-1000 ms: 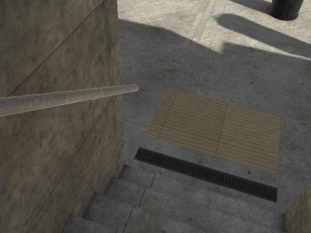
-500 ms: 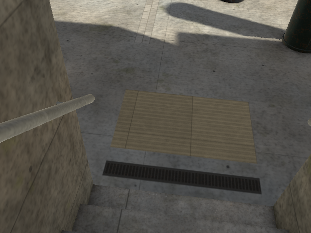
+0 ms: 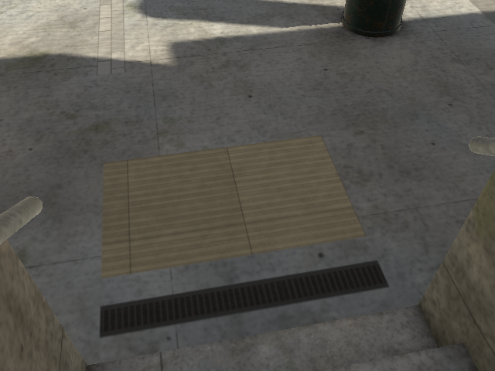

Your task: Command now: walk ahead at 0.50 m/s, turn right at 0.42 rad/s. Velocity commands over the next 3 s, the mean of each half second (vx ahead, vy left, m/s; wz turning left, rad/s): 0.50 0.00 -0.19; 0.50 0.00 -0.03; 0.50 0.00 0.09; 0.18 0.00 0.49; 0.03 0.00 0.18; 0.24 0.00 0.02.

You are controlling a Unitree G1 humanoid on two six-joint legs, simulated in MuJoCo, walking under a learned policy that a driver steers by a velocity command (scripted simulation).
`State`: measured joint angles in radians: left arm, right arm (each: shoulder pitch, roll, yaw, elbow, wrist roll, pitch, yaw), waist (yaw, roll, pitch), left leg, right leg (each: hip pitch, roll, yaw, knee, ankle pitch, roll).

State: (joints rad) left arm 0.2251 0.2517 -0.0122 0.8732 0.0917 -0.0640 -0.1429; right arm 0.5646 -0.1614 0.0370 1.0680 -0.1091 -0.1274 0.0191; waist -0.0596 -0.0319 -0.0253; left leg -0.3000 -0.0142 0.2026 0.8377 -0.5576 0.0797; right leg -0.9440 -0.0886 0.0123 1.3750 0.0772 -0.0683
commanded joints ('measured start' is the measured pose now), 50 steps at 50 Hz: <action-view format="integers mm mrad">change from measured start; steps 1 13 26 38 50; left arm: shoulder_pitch -19 243 213 213 -166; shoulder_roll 45 119 -22 24 -14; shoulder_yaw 7 71 -25 50 13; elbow -21 174 149 39 54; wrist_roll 6 -35 26 -80 16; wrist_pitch -7 -7 -96 -41 -31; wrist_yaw -2 87 137 66 56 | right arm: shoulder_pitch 139 123 -209 66 247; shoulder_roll -123 -195 -90 -245 17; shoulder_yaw -7 -61 -42 -126 10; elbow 44 93 -133 22 76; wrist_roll -8 -15 -17 -25 43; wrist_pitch -39 65 58 48 -5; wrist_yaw -40 53 83 111 -26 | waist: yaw -10 128 48 -24 -56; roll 98 21 27 78 34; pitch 141 91 56 62 94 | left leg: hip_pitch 128 -17 -104 459 85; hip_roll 336 189 165 476 186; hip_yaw -362 -207 -274 -756 -500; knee -137 514 -138 -359 -58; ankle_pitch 504 623 1184 415 320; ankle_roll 121 57 -22 326 178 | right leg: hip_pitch -251 948 270 -533 -151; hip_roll -43 58 -21 -1 -28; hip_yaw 158 -121 -16 140 69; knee -340 -1209 -617 740 -697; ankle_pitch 279 338 -363 -576 469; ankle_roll -6 -8 -108 -18 52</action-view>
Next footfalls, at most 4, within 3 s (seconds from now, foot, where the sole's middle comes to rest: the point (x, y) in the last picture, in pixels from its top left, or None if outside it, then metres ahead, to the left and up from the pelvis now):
0.28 right None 0.26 -0.11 -0.92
0.66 left None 0.49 0.09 -1.11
1.22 right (274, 359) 0.76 -0.12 -1.30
1.68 left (218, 300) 1.13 0.10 -1.49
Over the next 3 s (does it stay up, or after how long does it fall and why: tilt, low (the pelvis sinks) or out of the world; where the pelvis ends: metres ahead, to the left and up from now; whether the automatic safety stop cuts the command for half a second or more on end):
stays up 1.26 -0.03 -0.71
